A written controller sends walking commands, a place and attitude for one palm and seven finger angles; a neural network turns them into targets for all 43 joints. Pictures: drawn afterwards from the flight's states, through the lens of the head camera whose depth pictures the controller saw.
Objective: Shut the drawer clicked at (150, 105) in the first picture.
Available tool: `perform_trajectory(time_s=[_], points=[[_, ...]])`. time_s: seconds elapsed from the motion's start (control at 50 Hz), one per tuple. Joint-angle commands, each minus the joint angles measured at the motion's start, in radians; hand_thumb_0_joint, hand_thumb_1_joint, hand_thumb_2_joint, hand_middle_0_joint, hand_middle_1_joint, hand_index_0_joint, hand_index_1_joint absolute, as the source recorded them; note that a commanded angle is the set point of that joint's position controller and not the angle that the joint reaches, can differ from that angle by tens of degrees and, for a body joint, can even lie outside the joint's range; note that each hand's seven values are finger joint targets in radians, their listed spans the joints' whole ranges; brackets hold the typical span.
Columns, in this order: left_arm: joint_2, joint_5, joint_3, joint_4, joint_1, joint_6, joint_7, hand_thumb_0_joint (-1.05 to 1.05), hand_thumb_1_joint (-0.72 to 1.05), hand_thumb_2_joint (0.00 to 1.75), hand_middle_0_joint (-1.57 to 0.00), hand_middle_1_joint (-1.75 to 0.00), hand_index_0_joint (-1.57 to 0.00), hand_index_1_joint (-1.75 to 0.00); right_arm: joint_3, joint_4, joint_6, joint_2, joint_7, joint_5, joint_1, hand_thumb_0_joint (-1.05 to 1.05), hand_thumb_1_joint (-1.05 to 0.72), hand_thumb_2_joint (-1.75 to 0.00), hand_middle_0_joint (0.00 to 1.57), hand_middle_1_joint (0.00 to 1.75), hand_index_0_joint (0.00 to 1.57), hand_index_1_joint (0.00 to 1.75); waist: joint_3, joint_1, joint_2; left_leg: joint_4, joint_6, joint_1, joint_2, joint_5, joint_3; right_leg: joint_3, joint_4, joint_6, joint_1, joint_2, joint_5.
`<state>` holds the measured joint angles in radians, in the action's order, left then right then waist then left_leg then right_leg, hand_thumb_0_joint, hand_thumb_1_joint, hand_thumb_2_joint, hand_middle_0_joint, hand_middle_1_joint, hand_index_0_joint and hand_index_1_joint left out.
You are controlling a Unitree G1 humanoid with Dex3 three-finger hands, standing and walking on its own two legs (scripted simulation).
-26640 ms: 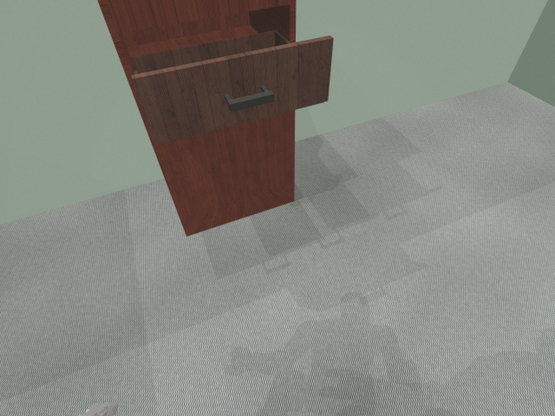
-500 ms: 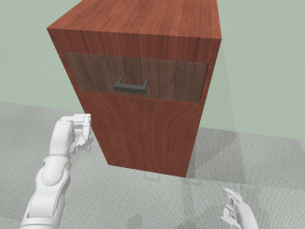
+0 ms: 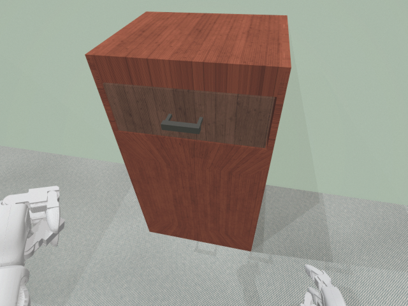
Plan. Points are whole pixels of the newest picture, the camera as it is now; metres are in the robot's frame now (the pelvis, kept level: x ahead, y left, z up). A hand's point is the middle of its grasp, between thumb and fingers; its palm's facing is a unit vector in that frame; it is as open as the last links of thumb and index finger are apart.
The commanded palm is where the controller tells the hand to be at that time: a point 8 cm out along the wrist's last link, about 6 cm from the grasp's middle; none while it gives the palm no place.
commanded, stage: draw the hand back to the body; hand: left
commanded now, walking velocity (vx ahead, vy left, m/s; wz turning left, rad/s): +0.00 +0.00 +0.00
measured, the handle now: (182, 122) +0.60 +0.15 +0.04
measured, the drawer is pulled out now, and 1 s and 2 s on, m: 0.00 0.00 0.00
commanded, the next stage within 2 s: step back with the hand held close in 0.18 s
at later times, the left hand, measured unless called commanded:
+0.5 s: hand (59, 215) +0.19 +0.24 +0.17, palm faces +0.36 -0.80 -0.48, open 3.2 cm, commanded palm +0.12 +0.28 +0.18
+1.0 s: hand (35, 263) +0.12 +0.24 +0.16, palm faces +0.38 -0.79 -0.49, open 3.2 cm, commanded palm +0.06 +0.29 +0.18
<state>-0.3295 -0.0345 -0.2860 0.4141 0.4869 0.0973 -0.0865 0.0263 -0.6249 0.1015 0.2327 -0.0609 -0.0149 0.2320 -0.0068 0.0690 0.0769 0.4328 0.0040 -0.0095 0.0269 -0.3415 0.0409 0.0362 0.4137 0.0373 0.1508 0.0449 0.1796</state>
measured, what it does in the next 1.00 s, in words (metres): shifts its weight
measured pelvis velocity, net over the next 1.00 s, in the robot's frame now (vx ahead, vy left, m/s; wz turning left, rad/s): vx -0.08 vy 0.01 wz -0.02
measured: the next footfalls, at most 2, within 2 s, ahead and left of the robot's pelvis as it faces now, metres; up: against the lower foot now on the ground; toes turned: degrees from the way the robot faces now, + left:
none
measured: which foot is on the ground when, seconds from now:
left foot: down 0.00-1.00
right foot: down 0.00-1.00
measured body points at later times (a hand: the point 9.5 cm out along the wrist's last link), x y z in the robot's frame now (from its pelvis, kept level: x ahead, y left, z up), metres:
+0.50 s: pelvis -0.02 +0.01 +0.00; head +0.00 -0.01 +0.45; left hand +0.16 +0.28 +0.19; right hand +0.16 -0.23 -0.09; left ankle -0.06 +0.11 -0.74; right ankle +0.03 -0.15 -0.74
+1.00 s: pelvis -0.08 +0.01 -0.02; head -0.06 +0.00 +0.43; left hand +0.10 +0.28 +0.18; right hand +0.10 -0.23 -0.09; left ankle -0.06 +0.11 -0.74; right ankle +0.03 -0.15 -0.74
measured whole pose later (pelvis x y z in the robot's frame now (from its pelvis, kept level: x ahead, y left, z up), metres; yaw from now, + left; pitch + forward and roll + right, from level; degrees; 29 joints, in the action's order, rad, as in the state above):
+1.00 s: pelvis -0.08 +0.01 -0.02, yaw -1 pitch -1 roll +1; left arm -0.35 0.01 -0.38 0.53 0.56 0.25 -0.13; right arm 0.00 -0.53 0.07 0.22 -0.08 -0.01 0.21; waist -0.04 0.01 -0.01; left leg 0.63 0.04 -0.30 -0.01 -0.32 0.08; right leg -0.02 0.55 0.05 0.43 0.08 0.11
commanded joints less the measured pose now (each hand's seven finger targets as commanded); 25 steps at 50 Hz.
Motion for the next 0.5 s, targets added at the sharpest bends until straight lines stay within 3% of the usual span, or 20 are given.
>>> perform_trajectory(time_s=[0.0, 0.06, 0.12, 0.2, 0.28, 0.3, 0.32, 0.34, 0.36, 0.4, 0.44, 0.48], points=[[-0.161, -0.006, -0.114, 0.275, -0.07, 0.074, -0.023, 0.0, 0.9, 0.9, -1.4, -1.6, -1.4, -1.6, -0.034, 0.164, 0.094, 0.092, -0.021, 0.005, -0.132, 0.0, -0.9, -0.9, 0.2, 0.3, 0.2, 0.3, -0.004, 0.0, -0.008, -0.086, 0.014, -0.164, -0.003, 0.218, -0.016, 0.001, -0.043, -0.058, -0.088, -0.038, -0.051], [-0.141, 0.003, -0.079, 0.25, -0.144, 0.068, -0.026, 0.0, 0.9, 0.9, -1.4, -1.6, -1.4, -1.6, -0.037, 0.148, 0.112, 0.101, -0.028, 0.006, -0.123, 0.0, -0.9, -0.9, 0.2, 0.3, 0.2, 0.3, -0.077, -0.02, -0.019, -0.087, 0.022, -0.168, -0.002, 0.146, -0.015, -0.002, -0.067, -0.056, -0.027, -0.035, 0.029], [-0.141, 0.004, -0.09, 0.205, -0.135, 0.067, -0.034, 0.0, 0.9, 0.9, -1.4, -1.6, -1.4, -1.6, -0.039, 0.138, 0.12, 0.101, -0.034, 0.005, -0.112, 0.0, -0.9, -0.9, 0.2, 0.3, 0.2, 0.3, -0.07, -0.014, -0.066, -0.088, 0.026, -0.167, -0.003, 0.118, -0.019, -0.001, -0.065, -0.055, -0.029, -0.033, 0.064], [-0.167, 0.006, -0.122, 0.248, -0.115, 0.08, -0.038, 0.0, 0.9, 0.9, -1.4, -1.6, -1.4, -1.6, -0.038, 0.14, 0.132, 0.097, -0.034, -0.001, -0.118, 0.0, -0.9, -0.9, 0.2, 0.3, 0.2, 0.3, 0.026, 0.006, -0.017, -0.088, 0.02, -0.152, -0.008, 0.177, -0.022, -0.006, -0.039, -0.058, -0.1, -0.029, -0.007], [-0.171, 0.005, -0.132, 0.263, -0.078, 0.081, -0.034, 0.0, 0.9, 0.9, -1.4, -1.6, -1.4, -1.6, -0.035, 0.142, 0.141, 0.093, -0.029, -0.005, -0.126, 0.0, -0.9, -0.9, 0.2, 0.3, 0.2, 0.3, 0.043, 0.014, -0.01, -0.087, 0.014, -0.155, -0.007, 0.239, -0.021, -0.009, -0.028, -0.059, -0.135, -0.031, -0.083], [-0.293, -0.001, -0.274, 0.343, -0.232, 0.142, -0.04, 0.0, 0.9, 0.9, -1.4, -1.6, -1.4, -1.6, -0.032, 0.175, 0.111, 0.112, -0.024, 0.001, -0.115, 0.0, -0.9, -0.9, 0.2, 0.3, 0.2, 0.3, -0.059, -0.049, -0.052, -0.057, 0.035, -0.238, 0.002, 0.127, -0.009, -0.146, -0.087, -0.065, -0.008, 0.018, -0.113], [-0.229, 0.004, -0.239, 0.229, -0.114, 0.149, -0.035, 0.0, 0.9, 0.9, -1.4, -1.6, -1.4, -1.6, -0.035, 0.152, 0.092, 0.094, -0.027, -0.003, -0.11, 0.0, -0.9, -0.9, 0.2, 0.3, 0.2, 0.3, -0.051, -0.05, -0.124, -0.036, 0.036, -0.235, -0.003, 0.102, -0.025, -0.149, -0.105, -0.073, 0.011, 0.044, -0.089], [-0.226, 0.009, -0.228, 0.238, -0.105, 0.152, -0.031, 0.0, 0.9, 0.9, -1.4, -1.6, -1.4, -1.6, -0.038, 0.162, 0.083, 0.095, -0.025, -0.001, -0.123, 0.0, -0.9, -0.9, 0.2, 0.3, 0.2, 0.3, -0.064, -0.05, -0.116, -0.031, 0.037, -0.233, -0.009, 0.116, -0.025, -0.16, -0.117, -0.079, 0.032, 0.051, -0.111], [-0.182, 0.008, -0.2, 0.198, -0.034, 0.148, -0.027, 0.0, 0.9, 0.9, -1.4, -1.6, -1.4, -1.6, -0.041, 0.158, 0.072, 0.094, -0.024, -0.003, -0.114, 0.0, -0.9, -0.9, 0.2, 0.3, 0.2, 0.3, -0.037, -0.056, -0.124, -0.028, 0.033, -0.214, -0.002, 0.148, -0.018, -0.146, -0.102, -0.076, 0.033, 0.056, -0.136], [-0.149, 0.007, -0.165, 0.209, 0.014, 0.152, -0.021, 0.0, 0.9, 0.9, -1.4, -1.6, -1.4, -1.6, -0.052, 0.166, 0.054, 0.112, -0.019, -0.005, -0.116, 0.0, -0.9, -0.9, 0.2, 0.3, 0.2, 0.3, 0.032, -0.061, -0.071, -0.041, 0.032, -0.201, 0.011, 0.237, -0.02, -0.107, -0.045, -0.064, 0.007, 0.049, -0.22], [-0.149, 0.007, -0.165, 0.245, 0.052, 0.161, -0.019, 0.0, 0.9, 0.9, -1.4, -1.6, -1.4, -1.6, -0.061, 0.182, 0.044, 0.12, -0.019, -0.005, -0.13, 0.0, -0.9, -0.9, 0.2, 0.3, 0.2, 0.3, 0.104, -0.057, -0.014, -0.057, 0.032, -0.194, 0.029, 0.373, -0.036, -0.065, 0.033, -0.049, -0.038, 0.034, -0.321], [-0.175, 0.008, -0.197, 0.262, 0.101, 0.163, -0.024, 0.0, 0.9, 0.9, -1.4, -1.6, -1.4, -1.6, -0.072, 0.201, 0.029, 0.116, -0.016, -0.003, -0.131, 0.0, -0.9, -0.9, 0.2, 0.3, 0.2, 0.3, 0.169, -0.049, -0.034, -0.049, 0.035, -0.179, 0.051, 0.472, -0.043, -0.043, 0.096, -0.035, -0.053, 0.024, -0.39]])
